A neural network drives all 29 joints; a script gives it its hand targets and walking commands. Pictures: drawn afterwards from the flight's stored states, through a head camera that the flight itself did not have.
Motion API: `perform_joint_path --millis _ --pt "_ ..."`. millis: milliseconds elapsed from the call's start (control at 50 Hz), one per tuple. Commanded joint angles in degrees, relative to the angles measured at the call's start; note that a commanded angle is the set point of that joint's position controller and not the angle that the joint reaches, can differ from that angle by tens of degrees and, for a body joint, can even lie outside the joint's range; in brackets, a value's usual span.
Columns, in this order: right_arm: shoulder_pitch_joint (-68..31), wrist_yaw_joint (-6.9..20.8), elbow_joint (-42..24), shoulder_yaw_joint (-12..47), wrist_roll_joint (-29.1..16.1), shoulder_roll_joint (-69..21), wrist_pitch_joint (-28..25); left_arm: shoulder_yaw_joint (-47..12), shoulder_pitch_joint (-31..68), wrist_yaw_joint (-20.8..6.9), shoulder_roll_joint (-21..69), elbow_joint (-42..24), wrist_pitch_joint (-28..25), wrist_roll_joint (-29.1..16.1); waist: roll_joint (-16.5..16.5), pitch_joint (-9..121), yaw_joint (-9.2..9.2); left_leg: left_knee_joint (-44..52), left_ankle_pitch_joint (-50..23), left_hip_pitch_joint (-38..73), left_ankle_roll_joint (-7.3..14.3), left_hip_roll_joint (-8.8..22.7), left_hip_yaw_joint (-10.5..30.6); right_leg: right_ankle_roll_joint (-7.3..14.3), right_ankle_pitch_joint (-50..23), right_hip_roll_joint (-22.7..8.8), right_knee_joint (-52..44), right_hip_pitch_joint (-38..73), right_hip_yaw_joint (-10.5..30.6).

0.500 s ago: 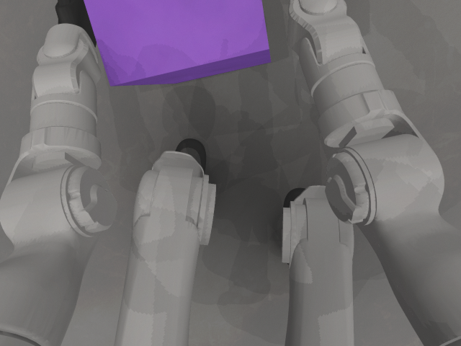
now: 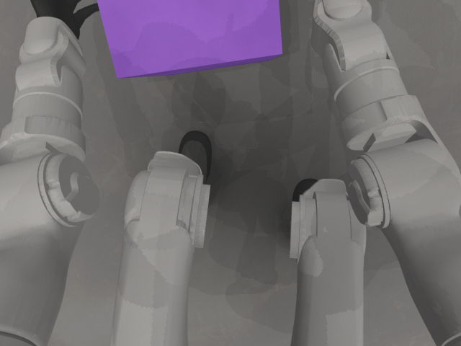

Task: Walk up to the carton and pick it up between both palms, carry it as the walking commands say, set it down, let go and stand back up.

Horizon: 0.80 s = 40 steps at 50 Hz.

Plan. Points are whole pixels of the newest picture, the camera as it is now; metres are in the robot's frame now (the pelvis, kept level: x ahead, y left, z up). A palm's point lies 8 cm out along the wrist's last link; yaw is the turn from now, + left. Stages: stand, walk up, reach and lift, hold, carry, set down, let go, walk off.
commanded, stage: set down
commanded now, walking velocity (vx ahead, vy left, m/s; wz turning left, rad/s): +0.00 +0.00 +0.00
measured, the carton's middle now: out of the picture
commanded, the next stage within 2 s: let go in 1.64 s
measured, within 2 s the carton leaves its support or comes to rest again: neither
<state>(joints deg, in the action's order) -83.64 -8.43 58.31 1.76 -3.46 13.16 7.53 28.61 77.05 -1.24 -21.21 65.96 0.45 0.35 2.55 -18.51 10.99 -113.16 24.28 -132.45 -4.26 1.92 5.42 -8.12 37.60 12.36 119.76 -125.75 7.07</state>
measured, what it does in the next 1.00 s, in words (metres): rises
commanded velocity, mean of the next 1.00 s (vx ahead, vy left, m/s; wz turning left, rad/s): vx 0.00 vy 0.00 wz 0.00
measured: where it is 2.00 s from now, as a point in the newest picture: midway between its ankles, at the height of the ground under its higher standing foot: (249, 211)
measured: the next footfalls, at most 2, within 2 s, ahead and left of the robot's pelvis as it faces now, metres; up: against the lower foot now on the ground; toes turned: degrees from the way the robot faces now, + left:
none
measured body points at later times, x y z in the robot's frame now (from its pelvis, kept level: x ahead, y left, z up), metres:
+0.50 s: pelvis -0.02 +0.00 +0.02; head +0.35 +0.10 +0.24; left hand +0.44 +0.37 -0.16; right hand +0.57 +0.03 -0.15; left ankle +0.14 +0.15 -0.37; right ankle +0.09 -0.13 -0.37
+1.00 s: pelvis +0.00 +0.01 +0.13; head +0.36 +0.10 +0.39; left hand +0.46 +0.38 -0.01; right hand +0.59 +0.01 -0.01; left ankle +0.14 +0.15 -0.37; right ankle +0.09 -0.13 -0.37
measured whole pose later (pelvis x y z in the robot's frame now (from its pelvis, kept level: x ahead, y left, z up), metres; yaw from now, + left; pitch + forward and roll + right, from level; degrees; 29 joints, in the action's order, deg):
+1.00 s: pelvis +0.00 +0.01 +0.13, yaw +2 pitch +37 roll -3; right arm -77.6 -8.6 40.6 -5.7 -2.3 16.3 19.0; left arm 22.2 67.1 -1.3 -20.5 33.5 16.6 -5.1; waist 3.3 -20.3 11.6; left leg -90.2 21.2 -105.8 -2.7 0.4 5.1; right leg -5.1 33.5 5.6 94.7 -98.3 4.9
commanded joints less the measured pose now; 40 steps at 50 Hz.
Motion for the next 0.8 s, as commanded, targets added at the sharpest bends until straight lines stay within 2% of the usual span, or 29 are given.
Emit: perform_joint_path --millis 0,40,120,140,160,180,200,220,240,260,280,300,320,340,360,400,420,440,480,520,540,560,580,620,640,660,680,720,780 --pt "-16.8 1.0 -8.1 1.6 0.0 0.3 -1.9 -1.2 10.5 -0.8 -10.4 -6.5 -2.1 -3.5 12.2 59.7 8.07 2.9 -22.9 41.5 2.6 -0.7 -9.0 0.9 -11.5 -5.5 -9.9 16.0 -9.4" --pt "-16.9 1.1 -7.7 1.7 -0.8 0.9 -1.8 -2.2 10.3 -0.5 -10.8 -7.6 -2.3 -4.2 10.0 60.7 9.44 3.4 -24.0 41.5 2.4 -0.9 -9.1 0.9 -12.3 -5.5 -8.9 17.1 -9.2" --pt "-16.4 0.5 -11.4 1.1 -1.1 3.4 -2.4 -2.4 9.3 0.4 -12.3 -9.9 -2.3 -5.5 10.1 67.3 8.53 3.1 -29.4 48.4 1.9 -0.9 -8.2 1.0 -14.6 -5.3 -7.8 18.7 -10.6" --pt "-17.6 0.2 -13.7 2.0 -1.6 3.1 -2.4 -2.3 10.0 0.4 -12.6 -10.3 -2.4 -5.9 9.8 67.4 10.32 2.8 -30.2 49.9 2.4 -1.1 -8.2 1.0 -14.1 -5.0 -8.2 17.0 -10.4" --pt "-16.7 0.3 -13.9 2.4 -2.1 2.8 -2.3 -3.2 9.3 0.5 -12.3 -12.5 -2.3 -6.2 9.1 71.4 10.41 3.1 -31.6 52.9 2.2 -1.1 -8.3 1.2 -14.8 -5.1 -7.8 19.4 -10.9" --pt "-16.7 -0.1 -17.3 2.4 -2.2 3.6 -2.4 -2.8 9.4 0.8 -13.0 -15.0 -2.0 -6.5 10.3 74.3 9.73 2.9 -33.6 55.2 2.5 -1.4 -8.2 1.1 -15.5 -4.6 -8.5 18.9 -11.3" --pt "-16.9 -0.3 -17.9 2.5 -3.0 2.9 -1.9 -3.4 10.2 1.0 -13.0 -16.6 -1.5 -6.7 7.8 77.0 10.72 3.5 -33.9 58.2 2.3 -1.6 -8.5 1.2 -14.8 -4.5 -8.3 19.7 -11.7" --pt "-19.0 -1.1 -24.2 2.8 -3.3 4.5 -1.5 -3.2 9.6 1.4 -14.4 -21.3 -0.8 -7.3 9.7 85.3 10.82 3.5 -36.6 63.6 2.4 -1.7 -8.5 1.0 -16.8 -4.2 -8.8 23.8 -11.9" --pt "-19.3 -1.5 -23.4 2.2 -3.3 4.6 -0.5 -5.3 11.0 1.6 -14.0 -21.9 0.4 -8.3 8.3 88.2 9.94 4.4 -35.1 66.1 2.3 -1.9 -9.0 1.4 -15.2 -3.9 -9.0 25.6 -12.6" --pt "-18.6 -1.8 -22.5 1.9 -3.7 5.4 0.5 -4.7 9.4 1.8 -15.0 -21.0 1.5 -8.2 7.7 88.1 10.58 4.7 -32.1 66.9 2.0 -1.9 -9.4 2.0 -12.3 -3.8 -9.5 25.3 -12.8" --pt "-18.5 -2.1 -23.8 1.6 -4.2 6.1 1.3 -6.4 9.6 2.0 -13.9 -24.1 2.5 -8.8 6.8 91.8 9.39 5.4 -30.5 67.7 1.7 -1.9 -10.4 2.1 -12.6 -3.5 -9.7 29.8 -12.9" --pt "-21.5 -2.2 -22.5 1.6 -4.8 7.2 2.6 -7.3 11.3 2.1 -14.2 -22.7 3.8 -9.4 6.4 92.2 9.89 6.3 -27.0 68.1 1.6 -1.9 -10.3 2.3 -9.8 -3.6 -9.9 30.7 -13.1" --pt "-20.1 -2.3 -21.7 1.2 -5.1 7.6 3.2 -7.6 11.1 2.4 -14.1 -24.9 4.7 -9.0 3.7 92.9 9.81 6.0 -26.4 70.1 0.9 -1.9 -11.3 2.7 -8.8 -3.4 -10.5 30.9 -13.1" --pt "-22.1 -2.2 -20.6 1.0 -5.8 7.4 3.6 -6.7 11.6 2.5 -14.1 -24.1 5.3 -8.4 2.2 89.9 11.14 5.8 -26.7 69.6 1.0 -2.2 -11.5 2.5 -8.0 -3.5 -10.1 29.6 -13.1" --pt "-21.6 -2.2 -22.1 -0.2 -6.5 8.4 3.6 -5.9 12.8 2.5 -13.5 -28.1 5.8 -7.9 -1.1 90.4 10.76 5.9 -27.2 71.1 0.4 -2.1 -12.1 2.7 -8.5 -3.3 -11.2 30.2 -12.9" --pt "-23.5 -2.8 -28.4 -2.4 -6.5 8.4 4.3 -7.0 16.9 2.9 -13.1 -36.7 6.9 -8.0 -3.6 95.8 9.32 8.0 -26.4 75.1 0.3 -2.9 -12.5 2.6 -8.9 -2.5 -12.8 31.9 -13.6" --pt "-25.2 -3.2 -26.3 -5.0 -4.4 11.1 4.9 -7.0 19.3 3.2 -13.6 -36.3 8.0 -7.9 -3.9 93.3 7.33 8.9 -24.3 74.8 -0.2 -2.7 -12.2 3.1 -6.5 -2.5 -14.0 29.5 -14.5" --pt "-24.1 -3.2 -20.8 -6.0 -3.7 11.0 6.0 -6.9 18.8 3.2 -13.2 -33.1 9.0 -7.0 -5.7 87.2 7.62 10.5 -18.6 72.5 -0.6 -2.5 -12.6 3.9 -1.8 -2.7 -15.4 27.3 -13.8" --pt "-23.6 -2.8 -18.3 -8.4 -2.6 11.0 7.2 -8.7 20.2 3.1 -10.6 -33.6 10.6 -7.4 -4.2 84.6 4.82 13.4 -11.4 68.7 -0.7 -2.7 -12.2 3.8 0.0 -2.7 -16.4 28.7 -13.8" --pt "-21.3 -2.2 -11.3 -11.3 0.4 11.9 7.6 -9.5 17.8 2.8 -8.1 -28.9 11.7 -6.0 -4.1 79.6 2.79 15.0 -7.9 65.0 -1.7 -2.5 -12.0 4.2 0.8 -2.8 -17.6 27.8 -13.6" --pt "-19.1 -1.7 -8.4 -10.8 1.0 11.1 7.5 -8.4 15.5 2.6 -7.3 -27.3 11.5 -5.6 -2.1 78.2 3.30 15.5 -7.0 62.4 -1.8 -2.8 -12.9 4.4 1.4 -2.7 -18.6 27.5 -13.5" --pt "-18.4 -1.2 -9.6 -11.3 1.2 10.3 7.1 -10.0 13.8 2.2 -5.8 -27.3 11.4 -6.4 -1.6 80.5 1.39 16.6 -5.6 63.7 -1.7 -2.6 -11.6 4.3 0.4 -2.4 -18.7 28.4 -13.7" --pt "-17.9 -0.9 -7.0 -11.6 2.2 10.9 6.9 -8.4 12.3 1.9 -5.8 -25.1 11.4 -5.7 -1.0 79.4 2.39 16.2 -7.0 61.6 -2.0 -2.7 -12.0 4.5 -0.1 -2.7 -19.1 27.8 -13.2" --pt "-19.0 0.1 -10.4 -10.7 1.7 8.8 6.5 -7.9 11.1 1.7 -4.8 -27.9 10.9 -5.4 -1.7 82.5 3.44 17.2 -11.8 64.0 -2.0 -3.1 -12.6 4.5 -2.0 -2.4 -20.8 27.9 -13.3" --pt "-17.6 0.5 -8.4 -11.0 2.2 8.7 6.5 -5.6 10.0 1.8 -6.0 -27.0 10.7 -3.6 -3.1 80.8 5.30 18.1 -12.5 64.1 -2.2 -3.2 -12.4 4.5 -1.7 -2.2 -20.5 25.0 -13.5" --pt "-16.4 0.9 -13.0 -11.2 1.8 8.8 5.8 -5.3 8.6 1.9 -5.4 -32.7 10.3 -3.1 -3.6 84.4 5.55 18.5 -16.4 66.6 -2.3 -3.6 -12.6 4.6 -3.9 -1.7 -21.6 26.4 -13.4" --pt "-16.4 0.9 -13.0 -11.5 2.5 8.4 5.8 -3.9 8.1 2.1 -6.1 -31.8 10.4 -1.8 -3.7 83.8 6.20 18.9 -18.5 67.0 -2.1 -3.6 -12.7 4.6 -4.2 -1.4 -22.7 24.7 -13.3" --pt "-15.7 0.4 -19.8 -10.7 1.4 8.9 6.0 -1.8 6.1 2.2 -8.6 -37.7 10.8 -0.7 -3.8 91.1 7.87 20.1 -25.7 73.0 -1.9 -4.1 -12.9 4.3 -7.7 -0.8 -24.1 27.6 -13.8" --pt "-13.4 0.4 -19.5 -8.5 1.9 6.5 7.8 -5.2 4.5 1.0 -7.1 -36.7 12.6 -3.1 -0.8 89.7 6.88 24.7 -21.7 72.4 -1.3 -4.9 -13.7 3.9 -5.8 -0.8 -27.7 33.3 -14.5"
